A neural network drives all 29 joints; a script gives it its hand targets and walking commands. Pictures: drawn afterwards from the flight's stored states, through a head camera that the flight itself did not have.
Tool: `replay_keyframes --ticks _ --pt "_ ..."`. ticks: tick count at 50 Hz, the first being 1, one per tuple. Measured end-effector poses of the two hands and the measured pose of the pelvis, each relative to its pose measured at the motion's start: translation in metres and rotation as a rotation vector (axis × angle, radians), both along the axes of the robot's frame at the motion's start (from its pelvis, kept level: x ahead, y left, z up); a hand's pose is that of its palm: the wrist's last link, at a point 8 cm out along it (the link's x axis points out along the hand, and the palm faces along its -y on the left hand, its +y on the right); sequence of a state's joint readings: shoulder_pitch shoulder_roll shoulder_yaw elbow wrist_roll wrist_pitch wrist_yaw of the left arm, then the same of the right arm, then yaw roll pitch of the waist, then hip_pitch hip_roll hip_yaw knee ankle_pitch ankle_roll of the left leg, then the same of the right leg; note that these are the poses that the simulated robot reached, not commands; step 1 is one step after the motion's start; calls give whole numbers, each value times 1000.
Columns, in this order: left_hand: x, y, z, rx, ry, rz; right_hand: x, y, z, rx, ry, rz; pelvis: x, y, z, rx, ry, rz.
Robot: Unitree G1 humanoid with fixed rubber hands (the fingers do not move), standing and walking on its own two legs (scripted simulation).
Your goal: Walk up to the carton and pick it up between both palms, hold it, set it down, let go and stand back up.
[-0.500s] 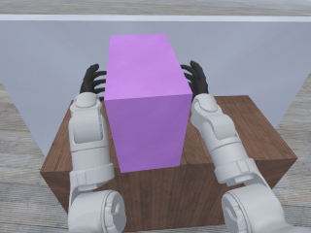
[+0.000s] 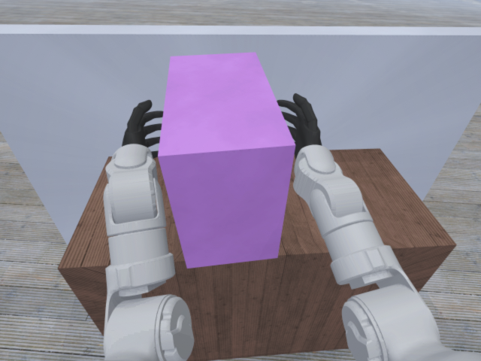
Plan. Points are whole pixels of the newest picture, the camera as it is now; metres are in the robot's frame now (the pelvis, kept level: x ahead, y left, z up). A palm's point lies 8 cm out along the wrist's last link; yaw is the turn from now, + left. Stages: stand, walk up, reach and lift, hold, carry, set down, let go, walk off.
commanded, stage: hold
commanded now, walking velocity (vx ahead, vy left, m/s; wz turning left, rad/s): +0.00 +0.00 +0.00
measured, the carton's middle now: (222, 155) +0.43 +0.01 +0.17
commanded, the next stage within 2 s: none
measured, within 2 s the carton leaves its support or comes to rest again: neither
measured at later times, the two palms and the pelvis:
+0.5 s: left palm (136, 150) +0.37 +0.14 +0.23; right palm (302, 144) +0.37 -0.11 +0.22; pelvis +0.00 +0.01 +0.00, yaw +0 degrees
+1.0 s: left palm (134, 151) +0.37 +0.14 +0.23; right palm (303, 144) +0.36 -0.11 +0.23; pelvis +0.00 +0.00 +0.00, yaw +0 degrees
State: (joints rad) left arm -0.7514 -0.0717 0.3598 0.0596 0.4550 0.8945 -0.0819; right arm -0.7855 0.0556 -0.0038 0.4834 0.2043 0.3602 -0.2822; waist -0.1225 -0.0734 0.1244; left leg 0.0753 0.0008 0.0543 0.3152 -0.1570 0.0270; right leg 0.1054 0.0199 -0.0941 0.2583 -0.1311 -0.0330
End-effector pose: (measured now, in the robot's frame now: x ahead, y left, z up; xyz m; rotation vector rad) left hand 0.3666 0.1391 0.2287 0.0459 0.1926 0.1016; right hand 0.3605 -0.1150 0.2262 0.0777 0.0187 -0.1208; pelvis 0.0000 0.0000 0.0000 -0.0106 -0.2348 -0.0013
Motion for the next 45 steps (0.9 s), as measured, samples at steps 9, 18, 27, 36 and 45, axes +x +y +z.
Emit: replay_keyframes --ticks 9,18,27,36,45 --pt "2 6 -2 -3 19 4 2 6 -2 0 18 1 -3 3 0 2 13 -1" --pt "6 7 2 0 6 6 6 7 2 -3 5 1 0 4 0 -2 11 5" --pt "7 2 -4 11 6 -3 6 2 -3 -2 4 -4 5 5 0 -4 2 3" --pt "2 0 -5 8 4 -2 2 0 -4 -4 1 -4 3 4 0 -2 -6 -1" --pt "0 3 0 1 -4 10 2 3 0 -7 -8 5 0 1 0 0 5 2"
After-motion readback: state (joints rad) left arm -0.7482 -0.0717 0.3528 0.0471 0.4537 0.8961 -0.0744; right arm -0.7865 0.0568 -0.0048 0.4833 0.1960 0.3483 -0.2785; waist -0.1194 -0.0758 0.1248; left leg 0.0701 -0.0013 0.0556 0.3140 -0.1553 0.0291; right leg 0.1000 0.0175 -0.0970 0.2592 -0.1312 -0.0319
